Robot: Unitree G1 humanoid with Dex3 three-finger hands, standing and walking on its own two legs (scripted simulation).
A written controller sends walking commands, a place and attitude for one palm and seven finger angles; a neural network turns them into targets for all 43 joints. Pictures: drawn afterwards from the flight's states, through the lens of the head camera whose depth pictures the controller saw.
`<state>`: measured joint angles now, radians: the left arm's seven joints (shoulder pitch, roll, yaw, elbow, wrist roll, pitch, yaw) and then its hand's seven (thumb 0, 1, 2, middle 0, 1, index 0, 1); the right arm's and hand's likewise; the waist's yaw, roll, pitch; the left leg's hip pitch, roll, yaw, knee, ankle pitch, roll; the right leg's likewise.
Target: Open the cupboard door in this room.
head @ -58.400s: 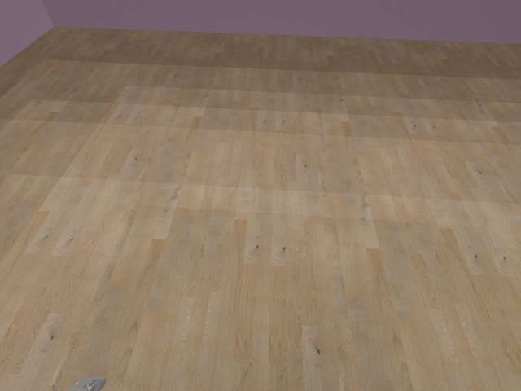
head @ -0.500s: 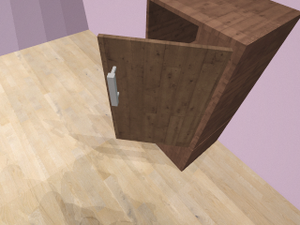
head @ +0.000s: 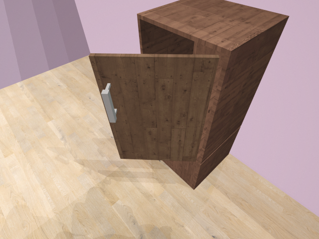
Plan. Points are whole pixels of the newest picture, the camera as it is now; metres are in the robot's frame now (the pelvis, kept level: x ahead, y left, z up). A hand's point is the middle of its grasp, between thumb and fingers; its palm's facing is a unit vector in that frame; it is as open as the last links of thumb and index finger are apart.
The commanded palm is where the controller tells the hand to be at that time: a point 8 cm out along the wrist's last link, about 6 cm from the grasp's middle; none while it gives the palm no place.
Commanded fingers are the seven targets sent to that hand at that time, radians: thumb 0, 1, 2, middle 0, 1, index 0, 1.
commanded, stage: come to a stop and stand still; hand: left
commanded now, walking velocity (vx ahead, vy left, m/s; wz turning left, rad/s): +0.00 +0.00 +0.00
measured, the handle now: (110, 103) +0.55 +0.21 +0.01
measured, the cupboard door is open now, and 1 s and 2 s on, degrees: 44 44 44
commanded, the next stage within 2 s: look again from close up in 0.18 s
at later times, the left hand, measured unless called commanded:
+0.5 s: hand out of the picture +0.01 +0.18 -0.16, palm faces -0.01 -0.98 -0.22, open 7.3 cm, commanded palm none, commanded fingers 0.00 0.90 0.90 -0.20 -0.30 -0.20 -0.30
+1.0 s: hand (88, 215) +0.19 +0.20 -0.04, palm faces +0.26 -0.96 -0.10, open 7.5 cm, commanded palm +0.13 +0.24 -0.06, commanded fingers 0.00 0.69 0.81 -0.22 -0.44 -0.22 -0.44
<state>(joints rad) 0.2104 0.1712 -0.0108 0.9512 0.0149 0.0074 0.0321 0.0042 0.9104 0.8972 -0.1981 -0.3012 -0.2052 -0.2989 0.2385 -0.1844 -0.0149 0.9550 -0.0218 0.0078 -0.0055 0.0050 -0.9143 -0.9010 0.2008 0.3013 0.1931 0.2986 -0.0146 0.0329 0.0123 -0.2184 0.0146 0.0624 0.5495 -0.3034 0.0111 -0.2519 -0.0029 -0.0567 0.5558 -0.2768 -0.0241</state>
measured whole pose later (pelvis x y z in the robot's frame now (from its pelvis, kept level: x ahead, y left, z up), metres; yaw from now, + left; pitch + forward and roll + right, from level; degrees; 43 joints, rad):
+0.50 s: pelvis +0.01 +0.00 +0.01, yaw +0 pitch -1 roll +1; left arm 0.28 0.18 -0.02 1.10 0.01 -0.01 0.02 0.01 0.91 0.90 -0.20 -0.30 -0.20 -0.30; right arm 0.32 -0.17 0.02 1.13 -0.02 -0.01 -0.01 0.01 -0.91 -0.90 0.20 0.30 0.19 0.30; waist 0.00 0.00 0.04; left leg -0.17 0.01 0.07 0.44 -0.26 0.01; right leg -0.22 0.00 -0.05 0.47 -0.24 -0.03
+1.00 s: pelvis +0.02 +0.00 +0.00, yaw +2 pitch +2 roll +1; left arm 0.41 0.15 0.07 0.24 -0.16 -0.14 0.04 0.02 0.87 0.88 -0.20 -0.33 -0.21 -0.33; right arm 0.28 -0.22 -0.02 0.83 0.01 -0.23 -0.05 0.01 -0.91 -0.90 0.20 0.30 0.20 0.30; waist -0.02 0.02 -0.03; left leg -0.28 -0.01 0.03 0.56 -0.31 0.02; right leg -0.31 -0.03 -0.09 0.58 -0.31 -0.01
